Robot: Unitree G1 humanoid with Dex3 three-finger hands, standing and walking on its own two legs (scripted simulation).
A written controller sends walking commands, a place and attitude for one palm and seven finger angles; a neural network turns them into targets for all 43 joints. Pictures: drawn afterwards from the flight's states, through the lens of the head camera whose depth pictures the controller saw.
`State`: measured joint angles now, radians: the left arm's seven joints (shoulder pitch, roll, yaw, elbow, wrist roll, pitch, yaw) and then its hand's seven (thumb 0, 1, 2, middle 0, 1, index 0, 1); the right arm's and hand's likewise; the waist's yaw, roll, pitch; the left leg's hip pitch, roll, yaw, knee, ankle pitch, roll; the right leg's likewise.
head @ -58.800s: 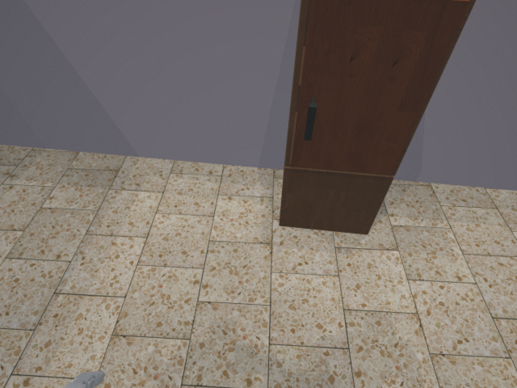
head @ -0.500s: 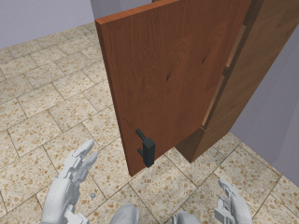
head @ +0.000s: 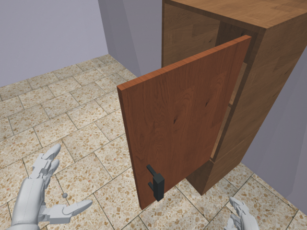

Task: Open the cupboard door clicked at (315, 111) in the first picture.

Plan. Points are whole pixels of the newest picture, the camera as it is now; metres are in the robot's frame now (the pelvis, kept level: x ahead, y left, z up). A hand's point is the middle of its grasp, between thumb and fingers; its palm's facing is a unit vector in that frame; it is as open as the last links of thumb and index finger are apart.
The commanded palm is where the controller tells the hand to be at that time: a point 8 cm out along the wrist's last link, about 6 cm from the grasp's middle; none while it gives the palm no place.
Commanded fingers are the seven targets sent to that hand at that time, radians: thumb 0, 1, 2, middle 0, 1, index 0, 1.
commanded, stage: draw the hand back to the body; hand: left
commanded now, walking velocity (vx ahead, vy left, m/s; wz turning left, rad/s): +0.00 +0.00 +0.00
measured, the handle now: (154, 182) +0.29 +0.03 -0.07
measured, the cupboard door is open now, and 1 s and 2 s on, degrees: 90 90 90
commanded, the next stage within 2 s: step back with the hand held close in 0.74 s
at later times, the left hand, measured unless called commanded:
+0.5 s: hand (28, 146) +0.21 +0.25 +0.21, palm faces +0.46 -0.80 -0.39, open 7.9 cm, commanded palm +0.16 +0.29 +0.21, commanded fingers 0.00 0.90 0.90 -0.20 -0.30 -0.20 -0.30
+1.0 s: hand (30, 151) +0.20 +0.24 +0.20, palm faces +0.43 -0.79 -0.43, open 7.4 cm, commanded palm +0.14 +0.28 +0.21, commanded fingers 0.00 0.90 0.90 -0.20 -0.30 -0.20 -0.30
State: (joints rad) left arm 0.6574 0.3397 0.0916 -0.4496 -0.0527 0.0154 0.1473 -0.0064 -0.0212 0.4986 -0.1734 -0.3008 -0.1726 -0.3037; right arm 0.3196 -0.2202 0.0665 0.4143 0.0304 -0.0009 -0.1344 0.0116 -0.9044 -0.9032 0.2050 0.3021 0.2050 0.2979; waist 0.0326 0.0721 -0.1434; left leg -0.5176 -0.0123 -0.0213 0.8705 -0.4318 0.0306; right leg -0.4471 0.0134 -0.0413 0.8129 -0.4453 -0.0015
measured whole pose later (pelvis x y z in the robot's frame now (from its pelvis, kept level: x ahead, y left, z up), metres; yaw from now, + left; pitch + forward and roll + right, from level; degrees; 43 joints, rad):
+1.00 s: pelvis +0.00 -0.02 +0.04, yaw -1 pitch -2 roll -1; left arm 0.46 0.36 0.38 -0.37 -0.06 -0.13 0.11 0.01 0.89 0.89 -0.21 -0.30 -0.21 -0.30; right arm 0.18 -0.24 0.03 0.61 0.00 -0.07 -0.07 0.01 -0.90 -0.90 0.21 0.30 0.21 0.30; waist 0.03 0.07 0.01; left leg -0.20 0.02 -0.01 0.49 -0.25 0.00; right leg -0.13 0.04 -0.02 0.42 -0.25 -0.03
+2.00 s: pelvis -0.19 +0.02 +0.03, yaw +3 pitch +0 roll -2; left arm 0.42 0.44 0.44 -0.48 -0.03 -0.20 0.14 0.01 0.89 0.89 -0.21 -0.30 -0.21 -0.30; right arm 0.10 -0.18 0.00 0.60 -0.02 -0.10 -0.06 0.01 -0.90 -0.90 0.21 0.30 0.21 0.30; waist 0.03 -0.02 0.06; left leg -0.38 0.01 0.06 0.52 -0.14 0.07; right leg -0.41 0.09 0.08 0.88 -0.43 0.02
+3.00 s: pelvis -0.33 -0.07 +0.04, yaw -5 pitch -1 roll +4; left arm 0.44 0.31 0.38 -0.20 -0.02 -0.20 0.18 0.01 0.89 0.89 -0.21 -0.30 -0.21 -0.30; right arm 0.23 -0.26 -0.01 0.69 0.00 -0.11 -0.08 0.01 -0.91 -0.90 0.21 0.30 0.21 0.30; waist 0.02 0.03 0.00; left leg -0.33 0.00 0.05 0.72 -0.31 0.02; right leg -0.18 0.05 -0.08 0.41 -0.22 -0.11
